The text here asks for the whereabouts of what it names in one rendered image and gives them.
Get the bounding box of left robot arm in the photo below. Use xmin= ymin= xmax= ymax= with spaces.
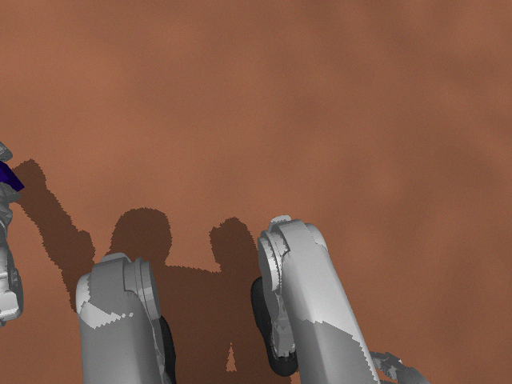
xmin=0 ymin=184 xmax=23 ymax=327

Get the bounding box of left robot foot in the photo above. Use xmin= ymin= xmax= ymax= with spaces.
xmin=159 ymin=316 xmax=177 ymax=384

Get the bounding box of right robot foot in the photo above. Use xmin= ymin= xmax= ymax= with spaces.
xmin=250 ymin=276 xmax=298 ymax=377

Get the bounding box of right robot hand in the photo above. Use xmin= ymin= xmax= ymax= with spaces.
xmin=369 ymin=351 xmax=431 ymax=384

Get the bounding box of left robot hand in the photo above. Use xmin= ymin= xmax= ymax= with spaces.
xmin=0 ymin=142 xmax=21 ymax=203

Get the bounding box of cube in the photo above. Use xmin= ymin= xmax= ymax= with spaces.
xmin=0 ymin=161 xmax=25 ymax=191

